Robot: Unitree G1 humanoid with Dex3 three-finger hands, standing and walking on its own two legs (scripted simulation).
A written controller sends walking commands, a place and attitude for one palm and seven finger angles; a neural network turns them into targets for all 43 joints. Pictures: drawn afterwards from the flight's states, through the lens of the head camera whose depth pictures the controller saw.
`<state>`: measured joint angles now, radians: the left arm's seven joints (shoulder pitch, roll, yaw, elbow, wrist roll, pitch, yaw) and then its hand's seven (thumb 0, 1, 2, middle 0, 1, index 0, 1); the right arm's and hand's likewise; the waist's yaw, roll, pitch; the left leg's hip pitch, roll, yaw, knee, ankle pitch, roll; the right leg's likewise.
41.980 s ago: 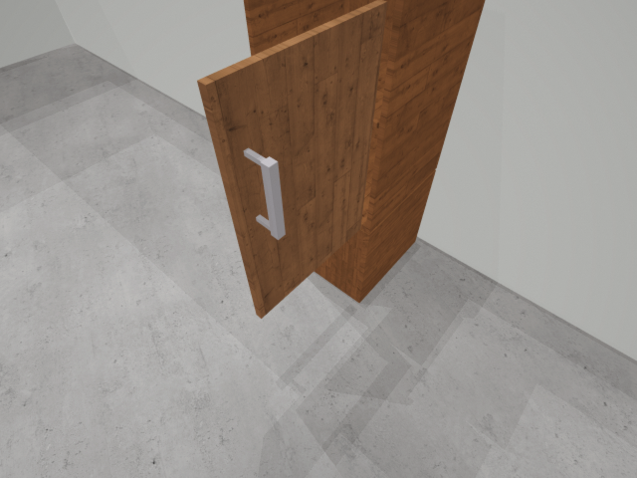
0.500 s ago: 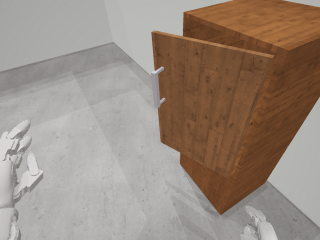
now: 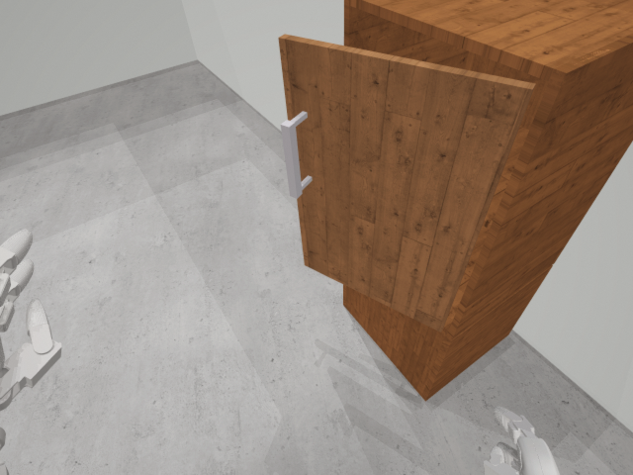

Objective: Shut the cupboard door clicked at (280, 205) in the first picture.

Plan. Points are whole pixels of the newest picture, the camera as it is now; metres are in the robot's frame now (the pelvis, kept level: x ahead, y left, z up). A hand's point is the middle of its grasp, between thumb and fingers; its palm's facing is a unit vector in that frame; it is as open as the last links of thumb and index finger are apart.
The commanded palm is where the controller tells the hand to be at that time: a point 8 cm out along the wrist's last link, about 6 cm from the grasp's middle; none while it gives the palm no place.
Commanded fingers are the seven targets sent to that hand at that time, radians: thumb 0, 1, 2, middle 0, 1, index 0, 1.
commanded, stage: step back with the hand held close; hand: left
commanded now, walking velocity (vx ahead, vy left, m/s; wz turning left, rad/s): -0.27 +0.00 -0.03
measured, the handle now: (298, 156) +0.66 +0.09 +0.05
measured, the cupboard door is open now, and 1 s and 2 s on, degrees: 23 23 23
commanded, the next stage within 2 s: stop stepping back and stand still in 1.76 s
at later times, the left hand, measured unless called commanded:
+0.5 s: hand out of the picture +0.14 +0.28 +0.16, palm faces +0.44 -0.76 -0.47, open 7.4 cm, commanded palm +0.08 +0.31 +0.18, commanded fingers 0.00 0.90 0.90 -0.20 -0.30 -0.20 -0.30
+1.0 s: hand out of the picture +0.11 +0.29 +0.16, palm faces +0.44 -0.75 -0.50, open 7.4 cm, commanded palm +0.05 +0.32 +0.18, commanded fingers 0.00 0.90 0.90 -0.20 -0.30 -0.20 -0.30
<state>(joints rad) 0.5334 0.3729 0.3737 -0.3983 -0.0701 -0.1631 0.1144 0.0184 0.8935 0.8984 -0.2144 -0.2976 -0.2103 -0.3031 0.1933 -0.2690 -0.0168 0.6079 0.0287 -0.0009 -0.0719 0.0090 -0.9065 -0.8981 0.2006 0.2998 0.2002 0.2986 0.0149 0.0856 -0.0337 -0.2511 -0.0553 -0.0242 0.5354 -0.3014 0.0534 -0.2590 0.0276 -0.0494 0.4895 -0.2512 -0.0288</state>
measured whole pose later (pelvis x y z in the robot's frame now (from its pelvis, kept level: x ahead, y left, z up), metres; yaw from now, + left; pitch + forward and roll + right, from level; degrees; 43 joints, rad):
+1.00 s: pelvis -0.09 +0.02 -0.02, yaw +0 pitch +2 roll -2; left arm 0.55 0.46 0.48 -0.53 0.00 -0.28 0.16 0.02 0.89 0.90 -0.22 -0.30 -0.21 -0.30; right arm 0.25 -0.23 0.00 0.59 0.01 -0.04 -0.07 0.01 -0.91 -0.90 0.20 0.30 0.20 0.30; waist -0.03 -0.01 -0.02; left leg -0.49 -0.03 0.03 0.71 -0.24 0.09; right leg -0.48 0.03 -0.03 0.64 -0.18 0.00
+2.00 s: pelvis -0.31 +0.00 +0.00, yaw -3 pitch +4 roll -1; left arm 0.62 0.47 0.40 -0.54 -0.05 -0.18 0.14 0.02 0.89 0.90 -0.22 -0.30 -0.21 -0.30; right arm 0.22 -0.18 0.03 0.62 0.01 -0.04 -0.06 0.01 -0.90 -0.90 0.20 0.30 0.20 0.30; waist -0.01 -0.03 -0.11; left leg -0.47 0.00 0.00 0.69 -0.31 -0.02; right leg -0.25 0.05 0.03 0.49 -0.30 -0.03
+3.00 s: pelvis -0.34 +0.03 +0.00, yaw -1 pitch +1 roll -1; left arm 0.54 0.39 0.38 -0.46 -0.04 -0.17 0.16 0.02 0.89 0.90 -0.22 -0.30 -0.21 -0.30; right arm 0.20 -0.17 0.04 0.61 0.01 -0.07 -0.07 0.01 -0.91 -0.90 0.20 0.30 0.20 0.30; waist 0.00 0.00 -0.04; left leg -0.31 0.04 0.06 0.53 -0.23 0.00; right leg -0.17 0.01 -0.02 0.47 -0.32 0.00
